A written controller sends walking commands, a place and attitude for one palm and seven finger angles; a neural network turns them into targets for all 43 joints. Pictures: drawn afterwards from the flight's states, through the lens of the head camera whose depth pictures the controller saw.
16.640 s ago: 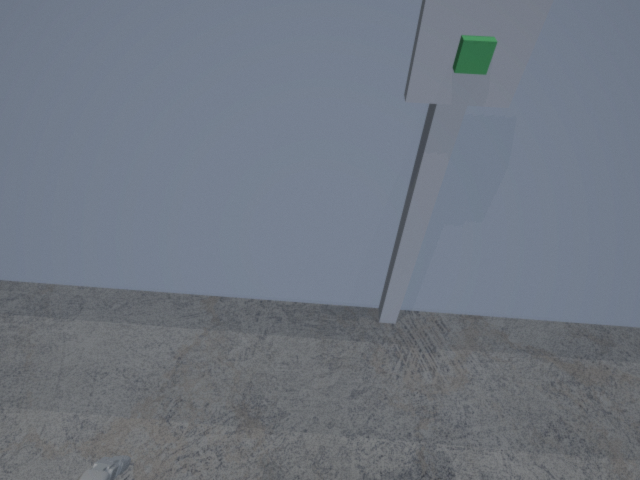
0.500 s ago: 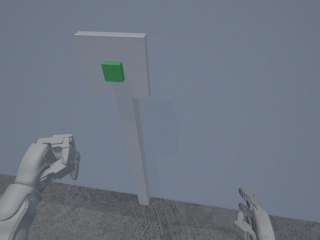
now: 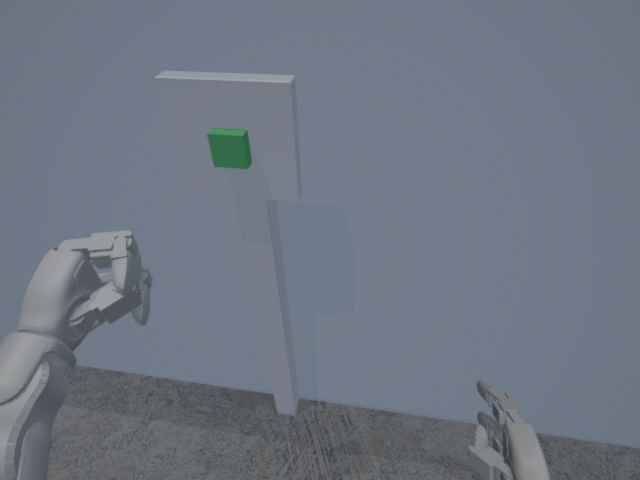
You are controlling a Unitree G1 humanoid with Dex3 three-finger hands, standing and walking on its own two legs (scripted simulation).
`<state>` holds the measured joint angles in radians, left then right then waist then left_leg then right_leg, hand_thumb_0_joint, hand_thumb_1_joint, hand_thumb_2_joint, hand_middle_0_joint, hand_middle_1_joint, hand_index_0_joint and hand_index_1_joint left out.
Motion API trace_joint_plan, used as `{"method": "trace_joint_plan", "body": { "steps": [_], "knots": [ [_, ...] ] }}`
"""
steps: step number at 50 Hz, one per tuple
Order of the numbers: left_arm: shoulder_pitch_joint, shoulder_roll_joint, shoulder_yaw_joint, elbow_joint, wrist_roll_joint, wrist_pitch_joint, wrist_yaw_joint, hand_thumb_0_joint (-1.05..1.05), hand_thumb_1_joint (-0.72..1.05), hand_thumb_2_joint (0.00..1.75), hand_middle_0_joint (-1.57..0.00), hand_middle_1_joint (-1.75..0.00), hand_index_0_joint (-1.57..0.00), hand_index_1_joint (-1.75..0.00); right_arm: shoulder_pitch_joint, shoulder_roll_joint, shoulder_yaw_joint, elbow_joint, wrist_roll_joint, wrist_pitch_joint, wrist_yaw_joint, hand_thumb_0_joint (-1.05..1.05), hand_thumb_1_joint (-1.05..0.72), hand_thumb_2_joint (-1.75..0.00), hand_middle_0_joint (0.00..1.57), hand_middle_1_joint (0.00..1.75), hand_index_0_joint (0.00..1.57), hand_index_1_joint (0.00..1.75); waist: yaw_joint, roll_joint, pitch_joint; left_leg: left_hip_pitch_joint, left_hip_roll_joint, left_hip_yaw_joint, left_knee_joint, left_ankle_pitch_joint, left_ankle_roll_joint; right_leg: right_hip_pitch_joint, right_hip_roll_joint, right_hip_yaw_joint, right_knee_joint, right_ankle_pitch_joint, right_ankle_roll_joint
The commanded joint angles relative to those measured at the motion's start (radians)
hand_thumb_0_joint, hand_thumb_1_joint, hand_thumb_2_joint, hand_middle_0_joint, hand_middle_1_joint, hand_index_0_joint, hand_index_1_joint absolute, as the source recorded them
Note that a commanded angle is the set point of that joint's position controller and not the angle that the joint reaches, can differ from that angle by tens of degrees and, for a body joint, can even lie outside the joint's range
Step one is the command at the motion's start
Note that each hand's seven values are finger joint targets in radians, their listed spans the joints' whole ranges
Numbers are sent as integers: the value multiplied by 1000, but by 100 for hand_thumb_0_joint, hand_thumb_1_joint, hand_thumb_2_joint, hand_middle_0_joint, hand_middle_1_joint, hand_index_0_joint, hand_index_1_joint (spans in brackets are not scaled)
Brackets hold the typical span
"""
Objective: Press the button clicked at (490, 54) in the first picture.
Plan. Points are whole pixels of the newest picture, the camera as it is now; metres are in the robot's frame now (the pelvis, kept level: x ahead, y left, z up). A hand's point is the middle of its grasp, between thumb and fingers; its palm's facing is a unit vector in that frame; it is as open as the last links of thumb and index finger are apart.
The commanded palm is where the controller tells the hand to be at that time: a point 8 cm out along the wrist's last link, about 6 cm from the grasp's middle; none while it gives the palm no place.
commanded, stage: raise the hand and make a fist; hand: left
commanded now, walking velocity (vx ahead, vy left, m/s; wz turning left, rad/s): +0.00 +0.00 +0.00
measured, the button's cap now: (231, 147) +0.51 +0.20 +0.20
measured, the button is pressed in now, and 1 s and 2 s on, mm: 0 0 0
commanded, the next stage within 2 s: aim a knuckle at the button in 0.10 s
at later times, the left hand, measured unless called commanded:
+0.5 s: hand (154, 269) +0.27 +0.22 +0.18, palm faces +0.04 -1.00 -0.07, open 3.1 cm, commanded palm +0.25 +0.26 +0.19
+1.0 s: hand (205, 223) +0.35 +0.19 +0.18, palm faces +0.02 -1.00 -0.04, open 3.1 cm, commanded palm +0.33 +0.24 +0.18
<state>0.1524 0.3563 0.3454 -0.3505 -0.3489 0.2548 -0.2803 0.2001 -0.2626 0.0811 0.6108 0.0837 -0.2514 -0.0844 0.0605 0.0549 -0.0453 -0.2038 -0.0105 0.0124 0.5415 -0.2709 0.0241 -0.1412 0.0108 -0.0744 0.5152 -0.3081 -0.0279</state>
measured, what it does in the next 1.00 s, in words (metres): stands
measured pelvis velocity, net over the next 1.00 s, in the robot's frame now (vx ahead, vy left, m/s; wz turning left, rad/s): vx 0.01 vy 0.00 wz -0.02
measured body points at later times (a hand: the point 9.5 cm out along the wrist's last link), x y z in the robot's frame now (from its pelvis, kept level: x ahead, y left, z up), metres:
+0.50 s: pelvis -0.01 +0.01 +0.00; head -0.04 -0.01 +0.45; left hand +0.26 +0.27 +0.19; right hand +0.20 -0.20 -0.06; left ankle +0.02 +0.10 -0.73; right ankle -0.01 -0.10 -0.73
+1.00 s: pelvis +0.01 +0.00 +0.00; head -0.01 -0.02 +0.45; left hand +0.34 +0.24 +0.19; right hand +0.19 -0.24 -0.08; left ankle +0.02 +0.10 -0.73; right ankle -0.01 -0.10 -0.73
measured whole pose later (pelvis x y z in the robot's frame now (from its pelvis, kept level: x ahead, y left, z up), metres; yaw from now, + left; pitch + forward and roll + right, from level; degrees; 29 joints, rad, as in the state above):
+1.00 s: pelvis +0.01 +0.00 +0.00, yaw -1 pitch -2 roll +0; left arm -0.27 0.31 0.26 0.12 -0.25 0.19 -0.19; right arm 0.21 -0.26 0.07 0.64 0.08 -0.16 -0.09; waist 0.02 0.04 -0.02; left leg -0.20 -0.01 0.03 0.49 -0.26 0.02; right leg -0.16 0.01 -0.06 0.49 -0.30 -0.03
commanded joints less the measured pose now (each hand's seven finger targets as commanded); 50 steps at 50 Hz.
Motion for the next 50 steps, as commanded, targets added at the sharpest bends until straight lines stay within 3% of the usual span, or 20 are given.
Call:
{"method": "trace_joint_plan", "body": {
  "steps": [1,4,7,11,13,15,19,22,23,26,28,31,32,34,37,38,42,43,46,50],
  "knots": [
    [-244,189,95,-136,-15,-61,9,0,90,90,-130,-150,-130,-150,-168,-95,-42,-154,0,-68,-12,0,-90,-90,20,30,20,30,-9,21,-49,88,14,-56,-85,142,11,-102,-15,25,-106,167,19],
    [-258,172,59,-89,-11,-10,-9,0,90,90,-130,-150,-130,-150,-173,-102,-42,-153,7,-52,-15,0,-90,-90,20,30,20,30,-14,-3,-3,68,13,-59,-92,119,12,-113,-17,29,-121,142,21],
    [-291,196,63,-156,-3,-1,-18,0,90,90,-130,-150,-130,-150,-183,-99,-42,-177,6,-49,-17,0,-90,-90,20,30,20,30,-8,8,-75,101,9,-67,-98,129,14,-92,-15,21,-107,144,19],
    [-297,204,87,-226,-12,-46,-16,0,90,90,-130,-150,-130,-150,-187,-87,-37,-182,-3,-58,-17,0,-90,-90,20,30,20,30,-3,-2,-149,142,10,-66,-92,180,14,-63,-11,14,-92,193,16],
    [-328,208,100,-165,-18,-63,-7,0,90,90,-130,-150,-130,-150,-177,-91,-38,-156,-6,-60,-18,0,-90,-90,20,30,20,30,-8,-16,-124,132,13,-66,-88,174,12,-70,-5,17,-102,188,17],
    [-384,169,60,-114,-13,-65,5,0,90,90,-130,-150,-130,-150,-174,-89,-38,-143,-2,-58,-20,0,-90,-90,20,30,20,30,-23,18,-72,124,13,-71,-101,139,8,-109,-6,12,-105,152,15],
    [-448,149,6,33,17,-20,23,0,90,90,-130,-150,-130,-150,-169,-98,-39,-130,3,-36,-27,0,-90,-90,20,30,20,30,-31,-23,0,72,11,-75,-123,50,8,-138,-11,20,-126,70,17],
    [-554,150,-26,29,42,-14,27,0,90,90,-130,-150,-130,-150,-177,-94,-41,-147,5,-26,-32,0,-90,-90,20,30,20,30,-34,12,-57,103,7,-76,-124,49,10,-125,-15,27,-119,73,14],
    [-568,151,-31,17,44,-23,29,0,90,90,-130,-150,-130,-150,-178,-94,-40,-149,2,-27,-31,0,-90,-90,20,30,20,30,-33,-11,-81,109,8,-77,-118,72,13,-107,-13,29,-117,90,12],
    [-621,198,16,10,48,-66,35,0,90,90,-130,-150,-130,-150,-176,-88,-39,-155,-4,-26,-32,0,-90,-90,20,30,20,30,-24,7,-173,150,8,-73,-113,129,10,-68,-15,29,-104,137,7],
    [-614,241,73,53,43,-95,44,0,90,90,-130,-150,-130,-150,-169,-90,-41,-144,-11,-26,-29,0,-90,-90,20,30,20,30,-13,-44,-199,142,11,-69,-108,160,12,-39,-12,32,-104,166,9],
    [-625,212,63,154,42,-94,50,0,90,90,-130,-150,-130,-150,-166,-89,-40,-135,-5,-10,-26,0,-90,-90,20,30,20,30,-19,-31,-147,115,10,-54,-113,158,7,-54,-14,30,-105,179,9],
    [-648,181,27,165,47,-88,51,0,90,90,-130,-150,-130,-150,-166,-91,-40,-135,-3,-8,-24,0,-90,-90,20,30,20,30,-24,12,-130,117,9,-53,-115,157,5,-69,-15,29,-103,179,7],
    [-643,156,-7,229,57,-64,52,0,90,90,-130,-150,-130,-150,-157,-95,-42,-133,2,0,-20,0,-90,-90,20,30,20,30,-29,7,-89,96,11,-55,-118,148,4,-84,-17,31,-111,177,6],
    [-670,139,-42,244,68,-43,50,0,90,90,-130,-150,-130,-150,-143,-102,-51,-142,5,11,-20,0,-90,-90,20,30,20,30,-40,-5,-98,105,10,-53,-111,156,8,-93,-16,33,-110,191,6],
    [-685,125,-59,237,71,-47,49,0,90,90,-130,-150,-130,-150,-142,-103,-53,-146,4,13,-19,0,-90,-90,20,30,20,30,-41,-55,-124,109,11,-55,-105,171,13,-81,-14,33,-108,205,7],
    [-784,181,-11,170,76,-101,65,0,90,90,-130,-150,-130,-150,-135,-102,-57,-150,-6,16,-18,0,-90,-90,20,30,20,30,-39,-31,-224,161,7,-46,-90,260,15,-39,-17,39,-84,299,6],
    [-782,209,21,183,75,-116,75,0,90,90,-130,-150,-130,-150,-129,-100,-57,-143,-9,17,-17,0,-90,-90,20,30,20,30,-33,-46,-222,154,11,-47,-88,268,14,-35,-14,38,-85,305,6],
    [-809,188,11,203,82,-149,92,0,90,90,-130,-150,-130,-150,-122,-96,-59,-134,-12,21,-14,0,-90,-90,20,30,20,30,-40,-29,-241,167,9,-34,-86,300,13,-20,-15,42,-77,345,7],
    [-803,190,5,329,96,-124,95,0,90,90,-130,-150,-130,-150,-104,-105,-63,-120,-5,44,-13,0,-90,-90,20,30,20,30,-45,-28,-188,133,9,-29,-90,279,11,-37,-16,44,-87,339,6]
  ]
}}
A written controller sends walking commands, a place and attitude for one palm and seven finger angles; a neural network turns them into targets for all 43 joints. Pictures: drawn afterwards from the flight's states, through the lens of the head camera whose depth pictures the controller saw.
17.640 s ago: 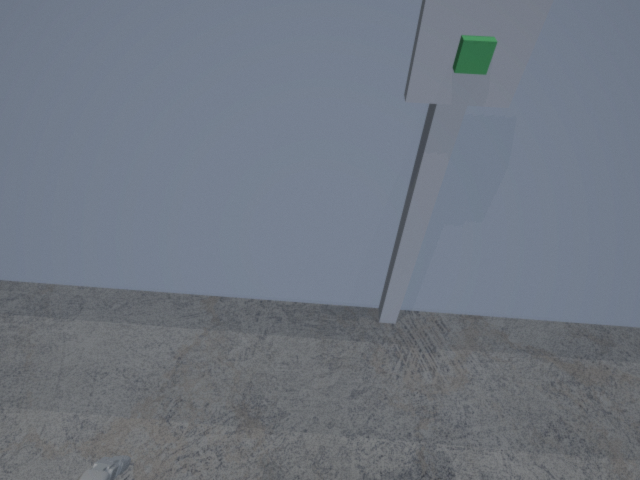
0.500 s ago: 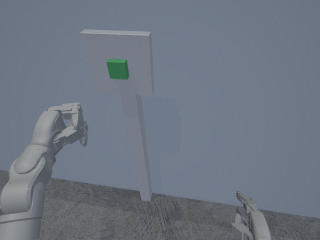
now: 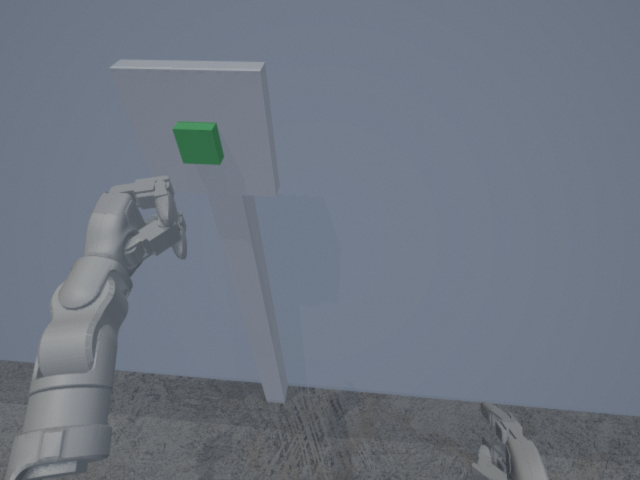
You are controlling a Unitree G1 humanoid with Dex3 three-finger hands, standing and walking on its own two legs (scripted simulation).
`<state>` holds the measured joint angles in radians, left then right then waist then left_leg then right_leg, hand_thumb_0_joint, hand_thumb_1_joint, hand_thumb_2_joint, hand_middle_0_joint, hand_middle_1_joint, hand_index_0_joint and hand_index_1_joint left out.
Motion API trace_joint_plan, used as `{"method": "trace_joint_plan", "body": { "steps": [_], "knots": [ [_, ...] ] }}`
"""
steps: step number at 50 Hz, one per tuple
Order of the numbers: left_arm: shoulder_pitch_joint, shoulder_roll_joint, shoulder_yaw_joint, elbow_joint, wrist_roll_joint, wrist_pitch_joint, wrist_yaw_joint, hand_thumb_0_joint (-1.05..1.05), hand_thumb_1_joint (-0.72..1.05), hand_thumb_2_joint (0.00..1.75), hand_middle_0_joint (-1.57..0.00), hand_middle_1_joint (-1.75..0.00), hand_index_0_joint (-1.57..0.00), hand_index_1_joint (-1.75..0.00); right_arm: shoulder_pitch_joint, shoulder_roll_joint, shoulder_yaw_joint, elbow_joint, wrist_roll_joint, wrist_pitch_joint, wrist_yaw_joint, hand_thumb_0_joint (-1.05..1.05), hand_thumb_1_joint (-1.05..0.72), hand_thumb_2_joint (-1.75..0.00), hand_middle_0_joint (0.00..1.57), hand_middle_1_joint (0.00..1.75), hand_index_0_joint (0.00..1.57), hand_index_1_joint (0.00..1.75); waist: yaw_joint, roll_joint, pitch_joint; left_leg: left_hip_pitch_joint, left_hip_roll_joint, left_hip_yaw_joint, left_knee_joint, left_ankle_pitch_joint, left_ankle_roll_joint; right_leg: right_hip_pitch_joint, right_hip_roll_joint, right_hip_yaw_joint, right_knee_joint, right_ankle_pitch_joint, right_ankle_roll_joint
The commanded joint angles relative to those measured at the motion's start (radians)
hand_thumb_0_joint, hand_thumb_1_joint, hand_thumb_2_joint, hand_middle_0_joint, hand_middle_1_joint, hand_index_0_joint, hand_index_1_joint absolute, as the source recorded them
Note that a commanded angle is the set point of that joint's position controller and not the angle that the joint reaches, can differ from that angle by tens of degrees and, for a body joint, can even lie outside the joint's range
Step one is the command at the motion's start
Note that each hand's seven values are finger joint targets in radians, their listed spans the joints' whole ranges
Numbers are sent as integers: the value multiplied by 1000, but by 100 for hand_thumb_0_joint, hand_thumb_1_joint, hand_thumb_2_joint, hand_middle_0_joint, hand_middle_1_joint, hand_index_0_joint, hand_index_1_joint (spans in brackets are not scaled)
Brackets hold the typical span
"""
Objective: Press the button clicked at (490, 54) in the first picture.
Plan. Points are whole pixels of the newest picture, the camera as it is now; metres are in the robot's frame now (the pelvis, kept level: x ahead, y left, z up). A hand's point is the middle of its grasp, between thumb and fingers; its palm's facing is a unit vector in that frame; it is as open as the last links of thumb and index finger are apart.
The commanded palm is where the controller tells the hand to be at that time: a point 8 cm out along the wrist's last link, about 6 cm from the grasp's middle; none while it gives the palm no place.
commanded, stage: aim a knuckle at the button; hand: left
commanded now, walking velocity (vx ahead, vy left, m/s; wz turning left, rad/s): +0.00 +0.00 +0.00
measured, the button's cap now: (200, 142) +0.49 +0.21 +0.20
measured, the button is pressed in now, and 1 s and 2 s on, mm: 0 0 0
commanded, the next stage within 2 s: none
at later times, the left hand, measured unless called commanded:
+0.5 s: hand (204, 202) +0.40 +0.18 +0.17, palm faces +0.03 -1.00 -0.03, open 3.1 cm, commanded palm +0.37 +0.23 +0.17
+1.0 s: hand (192, 206) +0.38 +0.19 +0.18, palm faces +0.02 -1.00 -0.02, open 3.1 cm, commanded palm +0.37 +0.23 +0.17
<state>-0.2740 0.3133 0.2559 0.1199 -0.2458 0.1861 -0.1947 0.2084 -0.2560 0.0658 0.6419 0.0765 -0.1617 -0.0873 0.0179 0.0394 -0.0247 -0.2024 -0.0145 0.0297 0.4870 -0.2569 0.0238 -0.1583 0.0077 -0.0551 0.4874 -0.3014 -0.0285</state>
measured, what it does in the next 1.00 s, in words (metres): stands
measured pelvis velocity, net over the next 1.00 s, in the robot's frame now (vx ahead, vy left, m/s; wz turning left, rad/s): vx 0.00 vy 0.00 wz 0.00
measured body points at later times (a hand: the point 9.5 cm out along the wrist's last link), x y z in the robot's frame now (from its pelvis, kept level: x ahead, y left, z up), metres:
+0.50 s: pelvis +0.00 +0.00 +0.00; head +0.00 -0.02 +0.45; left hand +0.40 +0.24 +0.17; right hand +0.14 -0.25 -0.10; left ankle +0.00 +0.10 -0.74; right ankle -0.02 -0.10 -0.74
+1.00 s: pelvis +0.00 +0.00 +0.00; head -0.01 -0.01 +0.45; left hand +0.37 +0.24 +0.18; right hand +0.15 -0.24 -0.09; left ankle +0.00 +0.10 -0.74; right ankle -0.02 -0.10 -0.74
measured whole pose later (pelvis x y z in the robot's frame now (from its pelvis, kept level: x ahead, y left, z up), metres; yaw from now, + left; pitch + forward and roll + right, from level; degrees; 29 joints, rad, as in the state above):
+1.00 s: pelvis +0.00 +0.00 +0.00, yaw +0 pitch +0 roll +0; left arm -0.50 0.32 0.23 0.44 -0.22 0.08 -0.18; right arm 0.23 -0.27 0.05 0.65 0.08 -0.09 -0.09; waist 0.00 0.03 -0.03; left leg -0.24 -0.01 0.03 0.49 -0.25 0.03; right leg -0.19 0.01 -0.06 0.47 -0.28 -0.03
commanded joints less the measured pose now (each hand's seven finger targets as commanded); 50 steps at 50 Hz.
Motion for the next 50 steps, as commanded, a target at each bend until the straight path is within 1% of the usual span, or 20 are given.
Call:
{"method": "trace_joint_plan", "body": {
  "steps": [1,5,8,12,17,18,20,22,23,24,28,29,32,36,38,40,41,43,45,50],
  "knots": [
    [-377,195,60,-121,-6,-44,2,0,90,90,-130,-150,-130,-150,-114,-110,-47,-154,3,-41,-9,0,-90,-90,20,30,20,30,-8,8,-196,132,11,-43,-33,268,13,-31,-15,26,-61,343,7],
    [-386,192,54,-87,-11,-25,-15,0,90,90,-130,-150,-130,-150,-102,-117,-54,-165,7,-22,-6,0,-90,-90,20,30,20,30,-9,-32,-222,129,10,-43,-22,297,17,-18,-16,26,-57,392,8],
    [-432,226,76,-92,-15,-53,-16,0,90,90,-130,-150,-130,-150,-97,-120,-55,-164,5,-15,-8,0,-90,-90,20,30,20,30,-13,-74,-249,125,12,-42,-16,311,21,0,-14,28,-52,416,11],
    [-558,222,58,-75,-3,-103,4,0,90,90,-130,-150,-130,-150,-85,-116,-55,-149,2,-7,-12,0,-90,-90,20,30,20,30,-34,-25,-248,148,12,-42,-18,291,20,-31,-13,32,-55,373,8],
    [-644,228,38,86,17,-113,18,0,90,90,-130,-150,-130,-150,-54,-126,-54,-119,2,9,-18,0,-90,-90,20,30,20,30,-53,-18,-208,117,13,-44,-24,220,20,-70,-15,42,-71,298,9],
    [-646,247,55,138,19,-112,21,0,90,90,-130,-150,-130,-150,-43,-131,-56,-111,1,14,-19,0,-90,-90,20,30,20,30,-52,-62,-205,99,14,-46,-21,208,23,-71,-13,43,-75,286,10],
    [-706,252,42,187,27,-116,18,0,90,90,-130,-150,-130,-150,-34,-132,-56,-109,3,22,-20,0,-90,-90,20,30,20,30,-60,-27,-210,91,11,-44,-21,196,22,-75,-18,48,-74,280,9],
    [-702,252,47,209,29,-129,13,0,90,90,-130,-150,-130,-150,-26,-132,-59,-117,2,24,-17,0,-90,-90,20,30,20,30,-50,-7,-252,103,11,-45,-20,221,21,-56,-17,47,-66,299,4],
    [-688,256,55,207,29,-142,13,0,90,90,-130,-150,-130,-150,-20,-133,-62,-123,1,26,-14,0,-90,-90,20,30,20,30,-42,-27,-283,105,13,-47,-17,238,21,-36,-14,42,-59,312,3],
    [-702,240,43,188,25,-155,10,0,90,90,-130,-150,-130,-150,-23,-129,-62,-132,1,24,-12,0,-90,-90,20,30,20,30,-41,-1,-307,122,12,-44,-15,260,22,-26,-16,45,-53,340,2],
    [-628,308,129,146,16,-201,12,0,90,90,-130,-150,-130,-150,-7,-132,-71,-145,-5,25,-3,0,-90,-90,20,30,20,30,-7,-41,-377,120,16,-39,-14,349,22,59,-12,43,-32,448,2],
    [-623,263,91,135,17,-203,7,0,90,90,-130,-150,-130,-150,-10,-129,-70,-147,-3,25,0,0,-90,-90,20,30,20,30,-15,-31,-354,126,17,-33,-19,355,22,47,-12,41,-34,458,3],
    [-551,247,90,141,17,-183,8,0,90,90,-130,-150,-130,-150,-5,-132,-77,-150,1,26,5,0,-90,-90,20,30,20,30,-10,-48,-298,112,21,-25,-25,351,23,24,-9,38,-41,461,7],
    [-499,275,118,150,16,-136,6,0,90,90,-130,-150,-130,-150,-7,-140,-79,-154,6,39,3,0,-90,-90,20,30,20,30,-9,-66,-223,75,20,-18,-37,306,26,5,-9,41,-59,432,9],
    [-570,245,79,78,18,-140,5,0,90,90,-130,-150,-130,-150,-18,-134,-78,-160,6,38,0,0,-90,-90,20,30,20,30,-25,-38,-233,98,20,-19,-34,288,27,-12,-7,41,-64,394,7],
    [-593,263,90,25,18,-154,8,0,90,90,-130,-150,-130,-150,-27,-130,-75,-163,4,34,-3,0,-90,-90,20,30,20,30,-28,9,-253,127,21,-25,-36,289,26,-18,-5,45,-67,374,4],
    [-618,265,90,8,16,-166,10,0,90,90,-130,-150,-130,-150,-29,-128,-73,-162,3,30,-6,0,-90,-90,20,30,20,30,-33,0,-261,136,21,-29,-35,278,26,-21,-4,44,-70,358,4],
    [-693,207,24,-34,13,-189,8,0,90,90,-130,-150,-130,-150,-35,-121,-71,-153,3,20,-12,0,-90,-90,20,30,20,30,-59,7,-267,170,27,-37,-31,267,27,-50,0,42,-74,325,4],
    [-710,197,10,8,11,-191,9,0,90,90,-130,-150,-130,-150,-36,-124,-68,-138,3,13,-17,0,-90,-90,20,30,20,30,-67,21,-246,180,28,-49,-35,231,23,-85,0,39,-79,278,3],
    [-690,178,-4,222,16,-127,14,0,90,90,-130,-150,-130,-150,-26,-135,-61,-110,8,23,-22,0,-90,-90,20,30,20,30,-64,-38,-184,112,24,-59,-49,133,19,-126,-5,33,-91,186,3]
  ]
}}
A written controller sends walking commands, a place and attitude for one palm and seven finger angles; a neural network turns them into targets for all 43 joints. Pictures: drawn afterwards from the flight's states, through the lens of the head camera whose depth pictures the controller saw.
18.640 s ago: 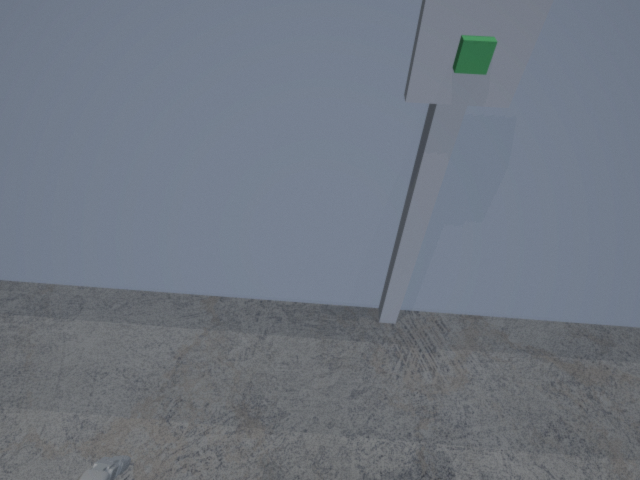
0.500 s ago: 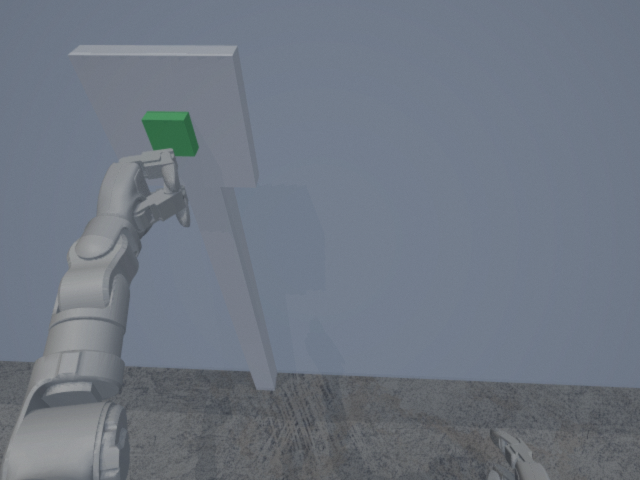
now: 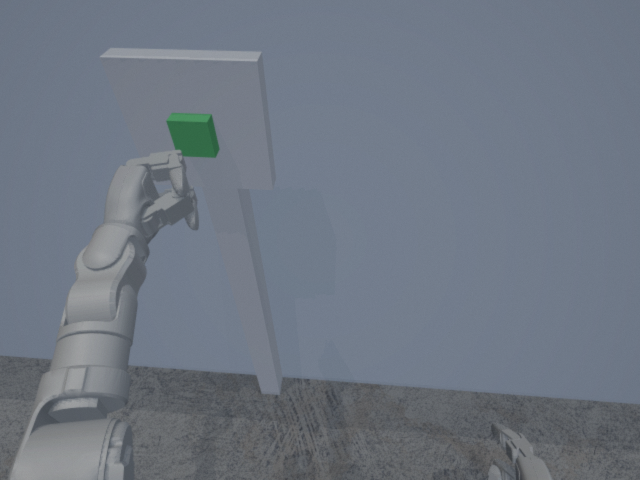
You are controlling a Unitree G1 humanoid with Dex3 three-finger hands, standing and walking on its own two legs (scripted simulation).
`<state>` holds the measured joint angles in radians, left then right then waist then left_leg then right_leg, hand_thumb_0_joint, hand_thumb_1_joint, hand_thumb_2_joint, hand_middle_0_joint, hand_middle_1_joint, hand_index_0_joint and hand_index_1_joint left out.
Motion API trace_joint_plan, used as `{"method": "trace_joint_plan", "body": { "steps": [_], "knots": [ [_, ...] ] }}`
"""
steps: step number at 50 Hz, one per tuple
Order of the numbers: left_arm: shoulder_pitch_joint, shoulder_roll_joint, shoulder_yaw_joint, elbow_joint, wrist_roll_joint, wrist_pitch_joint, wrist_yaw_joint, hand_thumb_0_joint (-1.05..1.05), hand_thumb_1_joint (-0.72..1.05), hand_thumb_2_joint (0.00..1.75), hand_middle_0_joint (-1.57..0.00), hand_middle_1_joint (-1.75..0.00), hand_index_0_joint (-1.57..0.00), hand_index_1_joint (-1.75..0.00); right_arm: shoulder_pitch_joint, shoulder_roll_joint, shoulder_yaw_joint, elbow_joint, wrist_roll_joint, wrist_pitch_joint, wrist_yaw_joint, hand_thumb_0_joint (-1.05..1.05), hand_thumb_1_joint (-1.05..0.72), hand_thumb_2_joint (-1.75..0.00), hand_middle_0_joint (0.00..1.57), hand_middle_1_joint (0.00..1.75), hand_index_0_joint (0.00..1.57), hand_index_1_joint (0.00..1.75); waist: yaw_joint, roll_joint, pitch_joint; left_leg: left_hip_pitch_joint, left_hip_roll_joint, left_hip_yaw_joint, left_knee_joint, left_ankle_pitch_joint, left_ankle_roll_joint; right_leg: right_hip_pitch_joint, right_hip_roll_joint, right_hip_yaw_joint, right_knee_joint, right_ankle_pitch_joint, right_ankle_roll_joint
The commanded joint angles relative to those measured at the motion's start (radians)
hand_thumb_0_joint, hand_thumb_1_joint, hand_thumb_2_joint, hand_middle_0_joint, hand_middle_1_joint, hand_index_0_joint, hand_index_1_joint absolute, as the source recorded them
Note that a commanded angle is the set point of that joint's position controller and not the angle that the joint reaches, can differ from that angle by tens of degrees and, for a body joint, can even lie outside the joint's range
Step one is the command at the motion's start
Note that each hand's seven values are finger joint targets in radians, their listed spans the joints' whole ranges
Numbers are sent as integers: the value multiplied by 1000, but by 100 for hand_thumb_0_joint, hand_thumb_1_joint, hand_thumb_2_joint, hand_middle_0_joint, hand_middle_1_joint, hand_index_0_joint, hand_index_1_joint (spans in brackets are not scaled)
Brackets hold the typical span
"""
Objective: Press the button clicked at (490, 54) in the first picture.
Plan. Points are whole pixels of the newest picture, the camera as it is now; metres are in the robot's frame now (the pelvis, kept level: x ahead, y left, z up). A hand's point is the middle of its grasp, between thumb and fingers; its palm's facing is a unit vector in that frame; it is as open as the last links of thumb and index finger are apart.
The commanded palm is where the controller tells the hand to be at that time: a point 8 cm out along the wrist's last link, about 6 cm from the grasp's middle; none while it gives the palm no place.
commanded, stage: aim a knuckle at the button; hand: left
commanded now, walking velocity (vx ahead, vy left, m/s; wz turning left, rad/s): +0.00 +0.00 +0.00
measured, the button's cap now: (194, 134) +0.50 +0.20 +0.20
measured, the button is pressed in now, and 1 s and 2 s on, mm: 0 0 1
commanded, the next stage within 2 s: press the button with the knuckle in 1.16 s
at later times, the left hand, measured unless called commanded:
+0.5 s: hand (196, 214) +0.39 +0.18 +0.15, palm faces +0.02 -1.00 -0.02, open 3.1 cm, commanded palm +0.36 +0.22 +0.17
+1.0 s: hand (201, 199) +0.39 +0.17 +0.18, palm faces +0.03 -1.00 -0.02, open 3.1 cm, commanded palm +0.37 +0.22 +0.17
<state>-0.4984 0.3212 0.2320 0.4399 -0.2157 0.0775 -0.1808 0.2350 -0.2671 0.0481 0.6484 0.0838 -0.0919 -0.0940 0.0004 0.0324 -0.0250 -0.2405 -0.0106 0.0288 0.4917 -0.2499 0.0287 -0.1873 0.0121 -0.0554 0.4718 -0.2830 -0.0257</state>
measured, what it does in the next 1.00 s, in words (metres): stands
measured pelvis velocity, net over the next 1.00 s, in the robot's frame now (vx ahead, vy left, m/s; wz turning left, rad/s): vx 0.00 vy -0.01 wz -0.01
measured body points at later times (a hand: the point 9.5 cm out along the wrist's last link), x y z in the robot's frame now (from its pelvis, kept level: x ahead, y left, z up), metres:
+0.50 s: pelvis +0.01 +0.01 +0.00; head +0.00 -0.01 +0.45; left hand +0.38 +0.24 +0.16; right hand +0.13 -0.25 -0.10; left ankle +0.01 +0.10 -0.74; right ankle -0.02 -0.10 -0.74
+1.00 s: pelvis +0.00 -0.01 +0.00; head -0.01 -0.02 +0.45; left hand +0.38 +0.22 +0.18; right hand +0.14 -0.25 -0.10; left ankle +0.01 +0.10 -0.74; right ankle -0.02 -0.10 -0.74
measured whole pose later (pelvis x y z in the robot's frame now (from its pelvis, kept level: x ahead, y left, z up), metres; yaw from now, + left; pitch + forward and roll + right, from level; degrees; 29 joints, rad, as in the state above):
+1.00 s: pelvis +0.00 -0.01 +0.00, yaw +0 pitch +0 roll +0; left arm -0.50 0.31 0.23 0.46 -0.20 0.06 -0.15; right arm 0.25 -0.26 0.05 0.65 0.08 -0.06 -0.08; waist -0.01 0.03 -0.03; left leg -0.23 0.00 0.03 0.49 -0.25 0.02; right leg -0.19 0.02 -0.05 0.47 -0.28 -0.03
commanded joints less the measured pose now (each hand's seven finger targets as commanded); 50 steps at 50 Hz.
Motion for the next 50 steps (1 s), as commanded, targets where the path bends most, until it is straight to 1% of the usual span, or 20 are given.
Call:
{"method": "trace_joint_plan", "body": {
  "steps": [1,5,7,10,11,13,16,19,22,26,29,32,35,37,38,41,45,48,49,50],
  "knots": [
    [-468,168,14,-67,-9,-7,2,0,90,90,-130,-150,-130,-150,-53,-125,-42,-117,1,-44,-13,0,-90,-90,20,30,20,30,-45,-34,-178,136,18,-59,-53,120,13,-99,-12,33,-74,161,0],
    [-485,263,101,-42,1,-21,24,0,90,90,-130,-150,-130,-150,-43,-126,-43,-134,-6,-31,-7,0,-90,-90,20,30,20,30,-22,-72,-244,115,15,-49,-41,166,16,-39,-17,41,-60,215,1],
    [-502,288,120,-123,8,-69,27,0,90,90,-130,-150,-130,-150,-52,-117,-42,-156,-10,-31,-3,0,-90,-90,20,30,20,30,-8,-24,-314,144,13,-47,-33,233,15,10,-18,45,-40,283,-4],
    [-523,249,85,-260,11,-143,22,0,90,90,-130,-150,-130,-150,-56,-105,-44,-171,-15,-46,8,0,-90,-90,20,30,20,30,-9,56,-396,232,22,-53,-16,345,11,27,-12,43,-15,362,-9],
    [-503,229,73,-262,7,-150,18,0,90,90,-130,-150,-130,-150,-54,-104,-44,-168,-16,-51,10,0,-90,-90,20,30,20,30,-10,72,-390,250,25,-55,-12,373,8,16,-10,40,-14,374,-10],
    [-436,230,84,-227,-4,-136,4,0,90,90,-130,-150,-130,-150,-43,-113,-50,-156,-14,-52,11,0,-90,-90,20,30,20,30,-10,26,-354,233,30,-56,-12,383,9,12,-4,35,-22,382,-9],
    [-336,154,36,-151,-21,-54,-20,0,90,90,-130,-150,-130,-150,-45,-119,-53,-154,-1,-43,10,0,-90,-90,20,30,20,30,-13,-33,-242,173,29,-48,-33,318,8,-22,-4,22,-38,356,-3],
    [-278,167,56,-104,-23,20,-14,0,90,90,-130,-150,-130,-150,-49,-130,-53,-157,6,-27,6,0,-90,-90,20,30,20,30,-3,-74,-161,111,23,-45,-51,244,12,-40,-6,20,-55,296,-3],
    [-361,145,26,-254,-14,14,9,0,90,90,-130,-150,-130,-150,-64,-117,-55,-176,2,-26,7,0,-90,-90,20,30,20,30,-12,-20,-226,164,22,-49,-42,265,12,-43,-7,23,-49,288,-4],
    [-465,175,36,-465,-3,-89,52,0,90,90,-130,-150,-130,-150,-74,-105,-54,-172,-17,-51,10,0,-90,-90,20,30,20,30,-17,37,-358,272,30,-63,-28,354,7,-11,-5,29,-31,328,-6],
    [-455,177,44,-398,-4,-106,66,0,90,90,-130,-150,-130,-150,-75,-104,-48,-142,-20,-56,6,0,-90,-90,20,30,20,30,-26,1,-309,249,33,-59,-38,305,7,-22,-1,30,-42,298,-2],
    [-389,197,64,-195,6,-34,64,0,90,90,-130,-150,-130,-150,-76,-112,-42,-122,-8,-36,-4,0,-90,-90,20,30,20,30,-21,-40,-189,152,23,-48,-61,183,8,-44,-5,30,-67,222,0],
    [-365,183,47,-76,12,43,51,0,90,90,-130,-150,-130,-150,-74,-118,-38,-130,0,-14,-5,0,-90,-90,20,30,20,30,-18,-27,-141,108,16,-43,-67,137,9,-62,-13,35,-84,186,1],
    [-389,153,13,-98,8,51,37,0,90,90,-130,-150,-130,-150,-76,-115,-37,-149,2,-6,-2,0,-90,-90,20,30,20,30,-23,-19,-176,122,13,-43,-58,161,10,-52,-15,34,-78,211,-1],
    [-390,135,9,-111,1,39,31,0,90,90,-130,-150,-130,-150,-74,-114,-41,-156,1,-8,-1,0,-90,-90,20,30,20,30,-24,-59,-201,131,14,-44,-47,186,15,-39,-12,33,-73,239,-3],
    [-439,190,60,-252,-18,-38,22,0,90,90,-130,-150,-130,-150,-82,-108,-45,-178,-7,-19,3,0,-90,-90,20,30,20,30,-10,-33,-324,187,12,-44,-31,264,17,22,-11,41,-49,329,-4],
    [-503,228,73,-270,-9,-108,32,0,90,90,-130,-150,-130,-150,-78,-107,-43,-155,-10,-31,-2,0,-90,-90,20,30,20,30,-27,-22,-296,187,16,-41,-33,232,19,5,-7,49,-56,296,2],
    [-465,239,79,-197,7,-86,39,0,90,90,-130,-150,-130,-150,-71,-113,-43,-140,-7,-28,-4,0,-90,-90,20,30,20,30,-21,-7,-247,157,13,-37,-39,200,20,-13,-10,51,-64,266,1],
    [-448,210,57,-164,6,-67,36,0,90,90,-130,-150,-130,-150,-71,-111,-40,-139,-5,-26,-3,0,-90,-90,20,30,20,30,-25,-7,-222,147,11,-36,-44,195,20,-20,-12,48,-67,268,2],
    [-418,234,79,-128,7,-49,34,0,90,90,-130,-150,-130,-150,-66,-115,-43,-136,-3,-21,-4,0,-90,-90,20,30,20,30,-18,-15,-212,134,12,-35,-46,187,17,-19,-12,47,-71,263,3]
  ]
}}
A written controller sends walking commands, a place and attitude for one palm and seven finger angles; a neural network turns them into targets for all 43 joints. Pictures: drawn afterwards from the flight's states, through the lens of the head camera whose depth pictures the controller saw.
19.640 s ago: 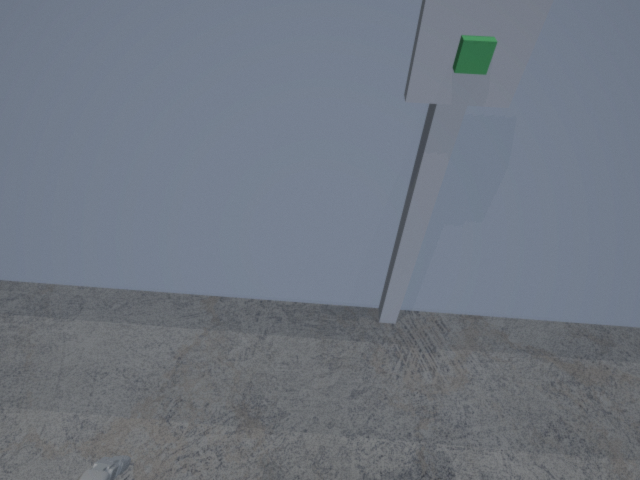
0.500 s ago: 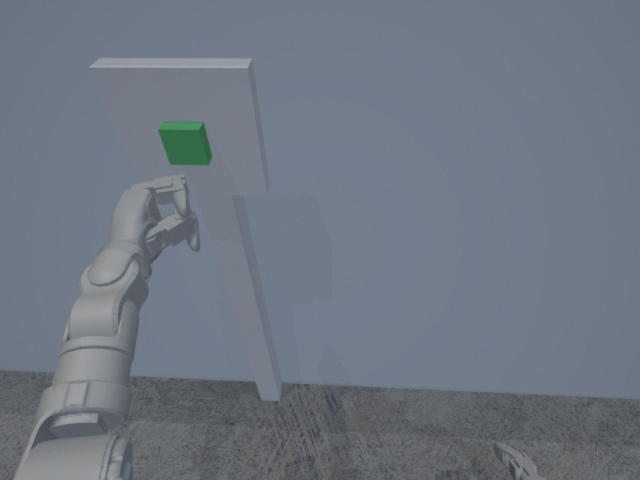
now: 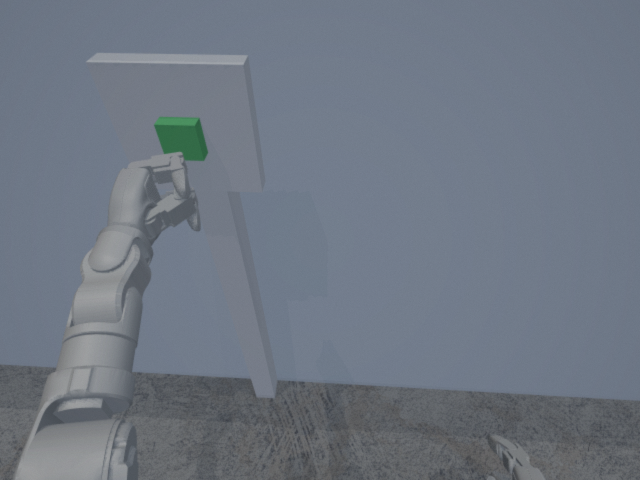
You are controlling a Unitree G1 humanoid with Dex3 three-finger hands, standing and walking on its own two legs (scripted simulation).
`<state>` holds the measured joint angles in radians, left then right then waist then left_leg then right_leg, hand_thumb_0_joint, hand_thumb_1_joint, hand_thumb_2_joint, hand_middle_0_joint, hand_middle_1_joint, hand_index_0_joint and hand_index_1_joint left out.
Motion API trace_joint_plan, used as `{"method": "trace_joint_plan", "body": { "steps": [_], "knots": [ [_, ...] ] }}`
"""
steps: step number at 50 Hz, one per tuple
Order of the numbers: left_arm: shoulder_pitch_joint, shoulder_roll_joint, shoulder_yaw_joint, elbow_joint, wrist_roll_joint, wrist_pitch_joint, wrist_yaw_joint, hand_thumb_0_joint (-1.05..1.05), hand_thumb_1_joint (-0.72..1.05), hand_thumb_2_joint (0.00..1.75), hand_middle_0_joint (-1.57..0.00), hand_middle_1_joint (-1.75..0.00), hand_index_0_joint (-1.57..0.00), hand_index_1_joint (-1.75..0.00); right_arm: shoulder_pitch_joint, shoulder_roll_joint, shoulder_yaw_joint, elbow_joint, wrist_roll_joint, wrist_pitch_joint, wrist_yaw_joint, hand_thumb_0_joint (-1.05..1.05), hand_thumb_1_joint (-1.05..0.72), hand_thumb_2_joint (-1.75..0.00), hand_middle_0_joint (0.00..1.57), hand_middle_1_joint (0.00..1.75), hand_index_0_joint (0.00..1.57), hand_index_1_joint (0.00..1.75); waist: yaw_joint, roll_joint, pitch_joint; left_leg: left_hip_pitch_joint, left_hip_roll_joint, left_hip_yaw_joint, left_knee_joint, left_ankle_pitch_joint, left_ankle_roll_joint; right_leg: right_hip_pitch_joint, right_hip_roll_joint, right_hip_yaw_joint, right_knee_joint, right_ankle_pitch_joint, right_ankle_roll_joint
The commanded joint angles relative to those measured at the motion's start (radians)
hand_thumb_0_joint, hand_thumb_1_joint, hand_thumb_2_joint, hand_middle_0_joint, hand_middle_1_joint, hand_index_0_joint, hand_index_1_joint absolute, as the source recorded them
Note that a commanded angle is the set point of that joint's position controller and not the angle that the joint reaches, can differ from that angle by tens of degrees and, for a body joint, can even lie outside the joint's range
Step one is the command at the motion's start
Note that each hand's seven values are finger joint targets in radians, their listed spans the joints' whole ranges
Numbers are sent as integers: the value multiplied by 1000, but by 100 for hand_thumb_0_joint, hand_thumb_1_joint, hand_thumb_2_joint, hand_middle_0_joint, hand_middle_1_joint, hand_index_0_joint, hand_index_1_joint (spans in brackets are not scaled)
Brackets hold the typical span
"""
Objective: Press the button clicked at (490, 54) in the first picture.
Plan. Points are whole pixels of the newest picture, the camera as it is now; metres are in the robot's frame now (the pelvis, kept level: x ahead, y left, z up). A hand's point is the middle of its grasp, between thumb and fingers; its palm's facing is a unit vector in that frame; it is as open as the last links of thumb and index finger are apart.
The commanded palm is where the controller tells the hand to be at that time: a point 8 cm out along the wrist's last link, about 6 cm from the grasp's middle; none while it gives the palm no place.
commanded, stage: aim a knuckle at the button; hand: left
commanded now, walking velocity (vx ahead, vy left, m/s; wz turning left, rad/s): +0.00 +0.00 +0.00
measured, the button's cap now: (183, 137) +0.50 +0.21 +0.20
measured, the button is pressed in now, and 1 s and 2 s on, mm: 0 1 5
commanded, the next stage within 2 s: press the button with the knuckle in 0.16 s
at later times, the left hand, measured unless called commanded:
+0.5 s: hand (187, 195) +0.41 +0.19 +0.17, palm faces +0.05 -1.00 -0.02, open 3.1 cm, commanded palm +0.39 +0.24 +0.17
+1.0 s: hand (193, 182) +0.44 +0.19 +0.16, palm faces +0.02 -1.00 +0.00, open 3.1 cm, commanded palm +0.43 +0.24 +0.17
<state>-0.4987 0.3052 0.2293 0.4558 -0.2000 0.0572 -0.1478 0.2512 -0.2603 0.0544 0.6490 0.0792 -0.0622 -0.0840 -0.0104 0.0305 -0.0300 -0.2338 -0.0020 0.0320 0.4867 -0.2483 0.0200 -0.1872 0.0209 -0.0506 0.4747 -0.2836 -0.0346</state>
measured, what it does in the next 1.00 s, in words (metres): stands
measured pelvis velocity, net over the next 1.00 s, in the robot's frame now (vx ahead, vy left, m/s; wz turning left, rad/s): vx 0.01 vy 0.01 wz -0.01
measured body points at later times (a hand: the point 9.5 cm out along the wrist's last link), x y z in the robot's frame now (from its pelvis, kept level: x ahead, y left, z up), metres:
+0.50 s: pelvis +0.00 +0.00 +0.00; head +0.00 -0.01 +0.45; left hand +0.40 +0.24 +0.17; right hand +0.14 -0.25 -0.10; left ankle +0.01 +0.11 -0.74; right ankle -0.02 -0.09 -0.74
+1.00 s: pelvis +0.01 +0.01 +0.00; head +0.02 +0.01 +0.45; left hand +0.44 +0.25 +0.17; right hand +0.09 -0.25 -0.11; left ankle +0.01 +0.11 -0.74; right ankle -0.02 -0.09 -0.74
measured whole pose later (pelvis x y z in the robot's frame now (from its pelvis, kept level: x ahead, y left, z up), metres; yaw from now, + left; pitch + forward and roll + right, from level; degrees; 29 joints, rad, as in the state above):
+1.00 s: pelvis +0.01 +0.01 +0.00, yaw -1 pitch +3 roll -1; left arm -0.69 0.36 0.28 0.75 -0.17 -0.01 -0.18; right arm 0.33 -0.27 0.03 0.68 0.07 -0.05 -0.08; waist -0.05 0.02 -0.04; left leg -0.30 -0.01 0.05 0.51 -0.27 0.04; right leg -0.25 0.02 -0.03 0.48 -0.29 -0.02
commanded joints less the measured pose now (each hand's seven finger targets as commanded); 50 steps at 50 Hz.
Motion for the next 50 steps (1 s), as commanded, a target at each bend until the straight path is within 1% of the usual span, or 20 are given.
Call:
{"method": "trace_joint_plan", "body": {
  "steps": [1,5,7,12,13,18,20,23,24,25,28,31,34,36,37,38,40,43,48,50],
  "knots": [
    [-409,223,57,-134,-11,-13,-7,0,90,90,-130,-150,-130,-150,-83,-122,-48,-143,4,-48,-13,0,-90,-90,20,30,20,30,-10,-6,-202,123,2,-36,-44,184,26,-22,-22,41,-74,264,12],
    [-382,239,83,-153,-29,1,-29,0,90,90,-130,-150,-130,-150,-77,-128,-55,-162,6,-44,-12,0,-90,-90,20,30,20,30,0,-49,-255,126,1,-37,-36,231,29,20,-22,38,-63,325,12],
    [-410,227,76,-226,-39,-23,-34,0,90,90,-130,-150,-130,-150,-84,-123,-57,-173,4,-51,-10,0,-90,-90,20,30,20,30,0,-29,-292,151,-1,-32,-30,258,31,34,-22,43,-58,360,13],
    [-455,226,67,-243,-33,-63,-22,0,90,90,-130,-150,-130,-150,-76,-121,-56,-154,0,-61,-12,0,-90,-90,20,30,20,30,-17,-26,-250,157,4,-38,-33,227,32,-6,-16,42,-64,310,14],
    [-439,261,96,-239,-28,-63,-15,0,90,90,-130,-150,-130,-150,-74,-125,-58,-150,0,-61,-12,0,-90,-90,20,30,20,30,-9,-36,-249,153,6,-36,-30,231,33,-2,-15,44,-65,311,14],
    [-466,247,70,-183,-14,-28,-12,0,90,90,-130,-150,-130,-150,-67,-127,-56,-139,2,-52,-16,0,-90,-90,20,30,20,30,-20,-7,-245,152,5,-36,-29,225,31,-21,-18,43,-67,298,13],
    [-482,266,87,-132,-19,-16,-13,0,90,90,-130,-150,-130,-150,-59,-131,-54,-134,3,-49,-17,0,-90,-90,20,30,20,30,-24,-40,-232,133,4,-40,-32,206,31,-23,-19,44,-72,285,15],
    [-524,270,82,-104,-18,-25,-20,0,90,90,-130,-150,-130,-150,-53,-133,-55,-131,2,-45,-18,0,-90,-90,20,30,20,30,-29,-43,-246,131,4,-39,-26,217,32,-18,-20,44,-66,297,14],
    [-539,246,63,-99,-19,-29,-24,0,90,90,-130,-150,-130,-150,-51,-130,-54,-134,3,-46,-18,0,-90,-90,20,30,20,30,-33,-27,-254,139,3,-40,-24,224,32,-23,-20,44,-62,303,13],
    [-551,275,89,-82,-18,-35,-22,0,90,90,-130,-150,-130,-150,-43,-132,-55,-130,0,-45,-19,0,-90,-90,20,30,20,30,-30,-32,-266,141,3,-42,-21,227,31,-23,-19,44,-61,303,13],
    [-577,264,73,-71,-13,-62,-29,0,90,90,-130,-150,-130,-150,-27,-133,-58,-127,-2,-46,-15,0,-90,-90,20,30,20,30,-35,-23,-294,156,4,-43,-9,269,31,-19,-17,42,-49,339,11],
    [-588,259,72,-50,-10,-76,-30,0,90,90,-130,-150,-130,-150,-16,-133,-62,-122,-3,-46,-11,0,-90,-90,20,30,20,30,-33,18,-305,176,7,-48,-4,296,25,-32,-17,37,-40,346,6],
    [-582,251,71,-16,-12,-77,-31,0,90,90,-130,-150,-130,-150,-1,-138,-65,-118,-4,-40,-8,0,-90,-90,20,30,20,30,-35,-26,-301,167,10,-51,-4,314,26,-32,-14,33,-37,362,7],
    [-584,273,88,6,-10,-72,-28,0,90,90,-130,-150,-130,-150,7,-142,-67,-116,-4,-35,-9,0,-90,-90,20,30,20,30,-34,-37,-290,147,10,-47,-5,306,26,-31,-14,34,-38,361,9],
    [-604,259,76,24,-9,-68,-26,0,90,90,-130,-150,-130,-150,8,-142,-65,-115,-4,-34,-9,0,-90,-90,20,30,20,30,-38,-34,-270,139,11,-45,-8,288,27,-48,-13,33,-42,343,10],
    [-628,282,89,36,-4,-72,-21,0,90,90,-130,-150,-130,-150,18,-146,-67,-107,-5,-31,-10,0,-90,-90,20,30,20,30,-43,-62,-261,129,13,-48,-6,281,29,-51,-12,32,-44,332,9],
    [-673,308,103,43,4,-83,-15,0,90,90,-130,-150,-130,-150,23,-147,-68,-104,-7,-31,-10,0,-90,-90,20,30,20,30,-45,-38,-268,126,12,-46,-8,272,29,-50,-14,40,-44,327,10],
    [-715,299,89,2,14,-118,-11,0,90,90,-130,-150,-130,-150,36,-144,-71,-105,-12,-34,-7,0,-90,-90,20,30,20,30,-46,17,-336,173,15,-48,4,333,26,-42,-13,41,-30,358,6],
    [-721,309,106,67,5,-138,-20,0,90,90,-130,-150,-130,-150,60,-150,-74,-88,-13,-33,-6,0,-90,-90,20,30,20,30,-53,-25,-321,158,20,-52,3,323,25,-51,-7,36,-34,345,7],
    [-741,317,113,89,8,-139,-18,0,90,90,-130,-150,-130,-150,60,-148,-73,-85,-12,-34,-7,0,-90,-90,20,30,20,30,-53,7,-312,157,19,-50,2,308,24,-66,-8,38,-35,332,7]
  ]
}}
